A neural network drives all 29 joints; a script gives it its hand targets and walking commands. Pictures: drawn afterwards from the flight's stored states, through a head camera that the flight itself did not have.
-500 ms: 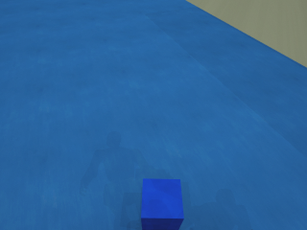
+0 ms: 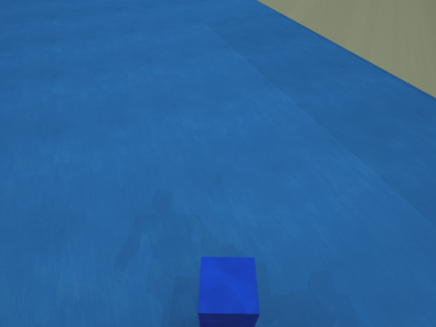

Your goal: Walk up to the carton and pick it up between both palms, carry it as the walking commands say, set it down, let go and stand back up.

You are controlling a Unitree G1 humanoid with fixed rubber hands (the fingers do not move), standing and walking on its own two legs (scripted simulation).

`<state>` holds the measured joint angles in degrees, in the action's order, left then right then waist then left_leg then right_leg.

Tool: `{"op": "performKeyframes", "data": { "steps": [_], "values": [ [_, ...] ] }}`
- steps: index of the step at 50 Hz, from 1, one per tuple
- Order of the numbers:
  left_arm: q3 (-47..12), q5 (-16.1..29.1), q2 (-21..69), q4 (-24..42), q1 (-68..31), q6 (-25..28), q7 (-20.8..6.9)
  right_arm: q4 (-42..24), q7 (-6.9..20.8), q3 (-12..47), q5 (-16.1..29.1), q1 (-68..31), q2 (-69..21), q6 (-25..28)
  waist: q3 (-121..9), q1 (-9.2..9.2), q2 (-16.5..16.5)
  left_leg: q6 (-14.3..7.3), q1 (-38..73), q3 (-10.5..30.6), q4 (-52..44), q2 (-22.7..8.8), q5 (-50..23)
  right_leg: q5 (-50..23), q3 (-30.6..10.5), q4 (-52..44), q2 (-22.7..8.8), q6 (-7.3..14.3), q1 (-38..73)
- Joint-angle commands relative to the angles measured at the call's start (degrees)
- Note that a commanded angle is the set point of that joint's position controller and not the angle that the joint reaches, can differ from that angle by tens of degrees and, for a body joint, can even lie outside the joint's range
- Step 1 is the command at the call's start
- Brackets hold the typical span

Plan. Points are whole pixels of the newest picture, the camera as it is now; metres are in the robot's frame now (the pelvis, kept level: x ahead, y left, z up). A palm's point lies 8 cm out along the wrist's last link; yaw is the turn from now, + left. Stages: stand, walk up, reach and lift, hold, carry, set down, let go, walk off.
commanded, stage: reach and lift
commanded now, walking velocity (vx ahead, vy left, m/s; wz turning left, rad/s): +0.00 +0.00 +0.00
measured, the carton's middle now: (227, 294) +0.41 -0.04 -0.66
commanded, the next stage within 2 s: none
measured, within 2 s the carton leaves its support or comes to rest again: neither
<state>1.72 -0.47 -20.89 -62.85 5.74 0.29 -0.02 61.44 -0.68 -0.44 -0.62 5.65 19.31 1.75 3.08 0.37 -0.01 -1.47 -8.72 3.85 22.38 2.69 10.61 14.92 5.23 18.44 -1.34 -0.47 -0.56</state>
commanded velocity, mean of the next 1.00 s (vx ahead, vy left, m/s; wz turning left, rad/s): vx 0.00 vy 0.00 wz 0.00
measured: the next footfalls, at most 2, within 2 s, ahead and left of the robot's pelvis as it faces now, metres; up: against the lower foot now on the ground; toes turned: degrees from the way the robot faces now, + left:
none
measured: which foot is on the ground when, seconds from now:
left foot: down 0.00-1.00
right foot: down 0.00-1.00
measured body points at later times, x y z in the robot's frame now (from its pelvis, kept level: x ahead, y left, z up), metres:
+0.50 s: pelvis -0.06 +0.00 -0.06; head +0.10 -0.02 +0.36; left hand +0.23 +0.24 -0.17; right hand +0.21 -0.28 -0.17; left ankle +0.02 +0.10 -0.75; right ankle -0.05 -0.12 -0.75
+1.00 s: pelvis -0.11 -0.01 -0.11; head +0.15 -0.03 +0.25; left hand +0.36 +0.20 -0.22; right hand +0.34 -0.25 -0.22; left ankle +0.02 +0.10 -0.75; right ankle -0.05 -0.12 -0.75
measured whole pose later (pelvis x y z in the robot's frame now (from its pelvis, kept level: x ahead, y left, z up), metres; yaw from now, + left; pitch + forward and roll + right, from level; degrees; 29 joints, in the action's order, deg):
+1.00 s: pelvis -0.11 -0.01 -0.11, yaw -6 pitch +28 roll +0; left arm 14.1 3.6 -18.3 -42.4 -50.4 -19.5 -0.2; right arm 42.7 -2.1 -9.9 3.5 -52.4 17.1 -19.9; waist 9.3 2.0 0.0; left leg 0.8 -74.1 0.9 60.9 -0.9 14.7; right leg 21.5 1.5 64.6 1.9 1.7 -71.0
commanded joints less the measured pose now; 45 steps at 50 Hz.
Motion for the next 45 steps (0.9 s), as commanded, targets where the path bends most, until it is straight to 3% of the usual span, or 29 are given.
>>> {"op": "performKeyframes", "data": {
  "steps": [1,3,4,7,8,10,11,12,13,14,15,16,17,19,20,21,23,24,25,27,29,33,34,37,38,39,40,43,45],
  "values": [
    [4.2,0.2,-4.3,36.3,-15.8,-5.7,-1.4,-30.4,2.3,-7.6,-1.8,-10.7,8.0,-6.2,-1.5,-0.7,-1.8,2.8,-6.6,-4.5,4.3,-2.4,-2.1,-2.5,-6.3,5.4,0.5,1.4,-17.1],
    [5.3,-0.1,-6.6,32.5,-11.3,-10.2,-2.0,-27.4,2.9,-7.7,-2.9,-5.2,8.4,-10.7,0.7,-1.34,0.0,1.4,-6.1,-4.3,6.5,-2.9,-0.7,-1.3,-6.2,6.3,1.3,1.8,-15.7],
    [7.7,-2.8,-6.8,33.1,-7.8,-11.9,-2.2,-27.8,3.2,-7.0,-2.9,-3.6,8.8,-13.2,2.6,-0.87,-3.0,0.8,-7.2,-4.5,6.6,-2.9,-3.2,-2.7,-6.0,7.3,1.9,1.6,-16.1],
    [10.3,-4.7,-6.8,31.9,0.7,-16.4,-2.3,-27.6,4.4,-8.4,-4.0,1.1,9.3,-17.7,-3.9,-1.43,-2.9,1.7,-2.1,-3.9,8.5,-2.6,-13.2,-7.6,-4.0,10.9,3.8,1.3,-18.8],
    [10.2,-4.0,-4.9,31.4,3.8,-16.9,-2.3,-30.0,4.8,-9.6,-4.5,0.6,9.3,-17.2,-7.5,-1.36,3.9,1.8,-1.5,-3.1,9.3,-1.9,-15.9,-11.3,-3.7,11.6,4.7,0.8,-17.8],
    [11.5,-4.1,-2.0,33.8,1.8,-16.4,-1.9,-31.9,4.4,-8.8,-4.8,-3.6,7.7,-16.7,-9.5,-0.22,3.9,2.5,-3.5,-2.2,11.0,-2.4,-15.4,-9.6,-4.6,14.4,4.2,0.0,-21.2],
    [10.9,-3.0,-1.1,35.1,1.4,-16.4,-1.3,-30.2,4.8,-10.9,-5.2,-4.8,8.8,-16.3,-13.0,0.09,-2.7,3.4,-1.0,-1.6,12.5,-2.3,-19.0,-9.8,-4.0,15.8,4.1,0.7,-23.1],
    [12.7,-3.7,-3.0,37.2,-2.3,-16.0,-1.5,-34.5,5.0,-9.0,-4.3,-11.2,7.1,-15.8,-14.2,3.79,-2.6,2.6,-3.9,-1.7,15.1,-3.0,-19.4,-9.2,-5.7,17.1,3.5,0.6,-26.0],
    [11.9,-3.9,-1.0,36.6,-4.0,-16.1,-1.5,-33.5,5.0,-8.4,-3.7,-10.0,5.5,-16.3,-14.0,1.73,-5.1,2.7,-2.0,-3.0,15.8,-2.8,-15.7,-5.7,-5.7,17.4,3.2,0.9,-27.7],
    [12.2,-3.4,-1.7,38.5,-8.0,-15.3,-1.1,-36.5,5.4,-7.9,-2.7,-18.1,6.1,-15.2,-13.7,4.13,-4.9,3.3,-6.9,-3.4,18.2,-3.2,-13.1,-3.3,-6.1,20.0,3.2,0.2,-31.3],
    [11.9,-1.6,-3.2,38.8,-13.7,-15.3,-1.4,-39.6,4.8,-8.2,-2.6,-22.8,5.8,-14.4,-14.8,3.18,-1.3,2.5,-7.1,-3.3,19.9,-3.5,-9.0,-0.7,-6.7,20.3,2.4,-0.3,-33.0],
    [11.2,-0.6,-1.7,37.3,-16.0,-15.5,-1.4,-39.7,4.7,-7.1,-1.5,-27.2,6.0,-15.0,-14.5,4.81,-4.3,2.8,-10.3,-4.0,21.4,-3.6,-7.2,0.9,-6.6,22.6,2.3,-0.7,-34.3],
    [12.8,0.1,-3.2,37.1,-18.9,-15.0,-1.1,-37.9,4.3,-6.6,-0.9,-27.1,3.8,-14.9,-15.9,4.83,-2.3,2.4,-9.9,-4.4,22.8,-3.6,-7.9,-0.3,-6.5,23.8,2.0,-1.4,-36.3],
    [10.8,1.5,-0.1,37.3,-17.4,-15.7,-0.9,-36.1,3.4,-8.2,-1.6,-26.3,6.9,-15.8,-22.2,3.05,-2.1,3.3,-8.6,-3.9,24.5,-3.1,-14.7,-4.7,-6.0,26.8,2.5,-1.1,-36.3],
    [12.5,1.5,-1.5,39.1,-15.9,-15.7,-0.5,-37.7,3.1,-7.5,-2.0,-23.3,6.5,-16.4,-28.6,5.28,0.8,2.6,-7.6,-3.8,25.8,-2.8,-18.0,-8.5,-6.6,27.7,2.8,-0.9,-33.4],
    [13.8,1.4,-3.1,38.0,-16.9,-15.7,-0.3,-39.3,2.6,-8.9,-1.4,-24.9,8.3,-16.3,-33.5,3.95,3.1,2.4,-5.2,-3.1,26.8,-2.8,-21.6,-11.1,-6.3,28.8,3.2,-0.4,-33.7],
    [14.2,1.5,-2.9,36.9,-21.4,-16.2,-0.2,-38.8,2.3,-6.7,0.4,-29.7,6.9,-17.2,-31.2,5.62,2.8,1.7,-11.8,-3.7,28.2,-2.7,-17.5,-8.4,-7.7,30.4,2.7,-0.4,-38.0],
    [14.0,0.8,-4.7,35.9,-22.2,-16.5,0.2,-38.0,1.9,-7.9,-1.6,-31.0,7.4,-17.6,-31.1,4.41,6.0,1.7,-12.6,-3.9,27.9,-2.4,-16.6,-9.4,-7.0,30.6,2.9,-1.4,-37.8],
    [13.1,1.1,-3.7,36.4,-24.9,-17.3,-0.1,-35.7,1.7,-7.8,-1.1,-31.0,6.9,-18.8,-33.0,2.57,2.2,2.0,-14.0,-3.6,28.5,-2.6,-16.9,-9.2,-7.1,31.7,3.3,-0.6,-38.5],
    [12.8,1.7,-4.1,37.5,-28.9,-17.7,-0.4,-35.4,1.2,-7.0,0.2,-35.9,5.7,-19.9,-32.8,4.47,3.1,1.6,-17.0,-3.7,29.1,-2.3,-11.2,-3.7,-8.5,31.4,2.5,-0.1,-39.5],
    [12.2,1.8,-4.3,37.9,-29.8,-18.8,0.0,-33.4,1.1,-9.3,-0.9,-34.9,6.8,-20.8,-33.0,2.87,3.7,2.8,-15.7,-3.8,28.4,-1.8,-9.9,-2.4,-7.2,30.8,3.2,-0.1,-40.8],
    [10.9,2.6,-5.1,38.0,-38.4,-19.3,-1.4,-31.8,-1.4,-9.2,-0.7,-42.1,4.8,-22.4,-34.3,3.06,3.0,1.8,-25.1,-5.7,30.3,-1.3,-5.0,-0.2,-9.2,31.3,2.4,-0.8,-40.8],
    [10.6,3.8,-6.0,37.0,-40.2,-19.2,-1.9,-33.4,-1.7,-8.1,0.6,-43.2,2.6,-22.1,-32.5,2.45,5.5,1.0,-26.0,-5.4,29.3,-1.7,-1.6,1.9,-8.8,30.6,2.6,-1.2,-42.3],
    [13.3,2.3,-7.7,39.3,-52.6,-18.2,-1.8,-34.5,-1.3,-11.6,-0.5,-55.8,6.9,-21.3,-40.4,2.38,-0.4,2.1,-28.5,-4.1,31.7,-2.3,-2.7,1.6,-7.9,33.4,2.9,-0.5,-44.7],
    [13.0,3.3,-6.8,36.9,-51.2,-18.6,-1.7,-32.6,-1.4,-10.7,0.5,-54.3,5.9,-21.2,-41.8,1.51,1.2,2.2,-28.3,-4.5,32.9,-2.2,-2.7,2.2,-7.4,33.2,2.6,-0.3,-46.5],
    [11.9,3.4,-4.7,33.3,-52.5,-18.9,-1.9,-33.2,-1.6,-10.2,1.6,-58.2,5.7,-20.6,-41.1,2.02,-3.5,2.3,-28.0,-4.4,32.1,-2.2,-3.2,1.8,-7.2,33.1,2.4,0.2,-45.2],
    [11.7,3.2,-6.5,34.2,-55.9,-18.7,-1.4,-32.0,-1.1,-10.1,2.1,-61.4,6.1,-20.6,-39.7,3.31,-2.3,1.8,-29.8,-3.8,32.1,-2.1,-0.9,4.6,-7.1,33.8,2.6,-0.1,-49.7],
    [13.1,4.4,-6.6,32.0,-61.8,-19.8,-0.7,-31.5,-1.0,-11.8,2.4,-68.7,8.2,-21.0,-48.2,2.64,-2.0,2.4,-26.5,-3.4,32.1,-2.2,3.3,8.8,-5.0,34.1,3.6,-0.2,-48.8],
    [12.5,4.0,-5.8,29.8,-63.5,-19.0,-0.2,-25.5,-1.3,-10.5,3.0,-67.6,7.1,-21.1,-48.7,1.84,-3.7,3.1,-31.4,-5.2,33.3,-0.9,1.1,4.4,-5.8,34.7,3.1,-0.4,-47.0]
  ]
}}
